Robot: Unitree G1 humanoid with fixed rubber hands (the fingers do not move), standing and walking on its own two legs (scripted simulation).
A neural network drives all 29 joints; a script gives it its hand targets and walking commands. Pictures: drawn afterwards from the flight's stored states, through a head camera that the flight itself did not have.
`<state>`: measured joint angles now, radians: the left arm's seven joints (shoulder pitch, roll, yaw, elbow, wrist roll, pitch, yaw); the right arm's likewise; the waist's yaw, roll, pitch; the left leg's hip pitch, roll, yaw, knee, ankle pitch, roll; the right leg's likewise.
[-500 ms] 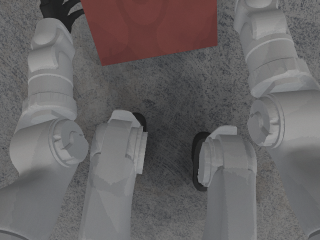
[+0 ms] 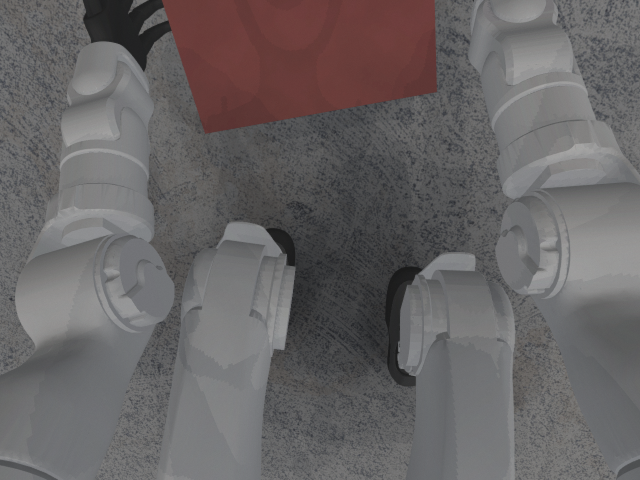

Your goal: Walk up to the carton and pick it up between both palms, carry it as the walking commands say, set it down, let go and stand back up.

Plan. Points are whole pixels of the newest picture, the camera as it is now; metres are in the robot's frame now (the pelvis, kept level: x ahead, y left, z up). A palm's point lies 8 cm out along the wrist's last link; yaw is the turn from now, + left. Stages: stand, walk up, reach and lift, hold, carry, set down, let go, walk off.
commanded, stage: set down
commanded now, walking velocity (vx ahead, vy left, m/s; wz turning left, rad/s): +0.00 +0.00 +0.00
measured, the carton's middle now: (305, 23) +0.54 +0.10 -0.27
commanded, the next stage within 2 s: none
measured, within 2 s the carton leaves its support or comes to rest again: rests again in 0.30 s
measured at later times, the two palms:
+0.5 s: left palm (118, 76) +0.45 +0.28 -0.20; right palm (498, 16) +0.54 -0.10 -0.21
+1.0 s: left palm (45, 49) +0.46 +0.31 -0.13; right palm out of the picture +0.57 -0.10 -0.13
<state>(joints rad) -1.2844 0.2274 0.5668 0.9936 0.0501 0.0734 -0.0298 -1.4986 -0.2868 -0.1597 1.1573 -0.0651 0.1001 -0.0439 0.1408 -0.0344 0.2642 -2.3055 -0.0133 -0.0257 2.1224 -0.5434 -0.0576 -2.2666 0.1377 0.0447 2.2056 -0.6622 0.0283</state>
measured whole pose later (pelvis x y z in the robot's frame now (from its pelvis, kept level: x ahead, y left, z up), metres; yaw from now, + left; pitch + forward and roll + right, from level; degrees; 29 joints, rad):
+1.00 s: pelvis -0.02 +0.00 +0.01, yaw +1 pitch +38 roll +1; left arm -1.27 0.35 0.32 0.97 -0.23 0.09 0.07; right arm -1.45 -0.46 0.03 1.04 0.16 0.15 -0.07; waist 0.15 -0.02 0.29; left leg -2.27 -0.02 -0.01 2.06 -0.46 -0.03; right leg -2.20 0.07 0.02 2.16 -0.61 0.02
